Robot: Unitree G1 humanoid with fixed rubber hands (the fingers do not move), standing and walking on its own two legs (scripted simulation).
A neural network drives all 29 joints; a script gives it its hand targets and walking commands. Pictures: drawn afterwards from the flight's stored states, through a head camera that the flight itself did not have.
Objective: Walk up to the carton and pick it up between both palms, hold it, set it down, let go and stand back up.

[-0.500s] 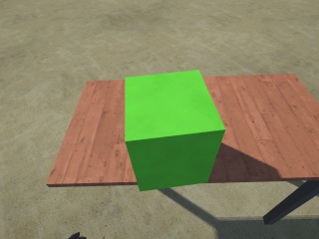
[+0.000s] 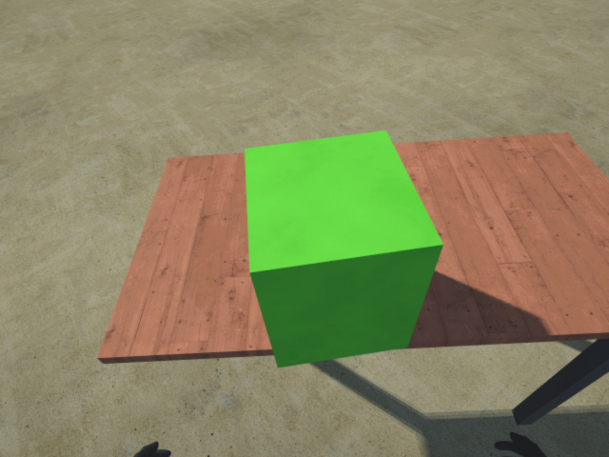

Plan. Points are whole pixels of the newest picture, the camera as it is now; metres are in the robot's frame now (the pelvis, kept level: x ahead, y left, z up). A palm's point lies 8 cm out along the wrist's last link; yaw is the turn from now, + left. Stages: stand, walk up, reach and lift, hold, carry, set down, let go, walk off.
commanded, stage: walk up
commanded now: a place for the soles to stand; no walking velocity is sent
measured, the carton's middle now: (330, 253) +0.40 +0.00 +0.05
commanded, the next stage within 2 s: reach and lift in 0.34 s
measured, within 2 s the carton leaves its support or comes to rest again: neither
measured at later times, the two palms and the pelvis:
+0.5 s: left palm out of the picture +0.15 +0.25 -0.08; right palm out of the picture +0.10 -0.26 -0.10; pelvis -0.02 +0.00 +0.00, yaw -3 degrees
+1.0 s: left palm (153, 450) +0.16 +0.23 -0.04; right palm out of the picture +0.16 -0.24 -0.04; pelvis +0.01 -0.04 +0.03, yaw -1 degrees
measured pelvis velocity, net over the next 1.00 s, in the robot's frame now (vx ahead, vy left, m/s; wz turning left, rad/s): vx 0.01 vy -0.04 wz -0.01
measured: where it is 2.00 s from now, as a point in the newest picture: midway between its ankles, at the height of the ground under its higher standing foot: outside the picture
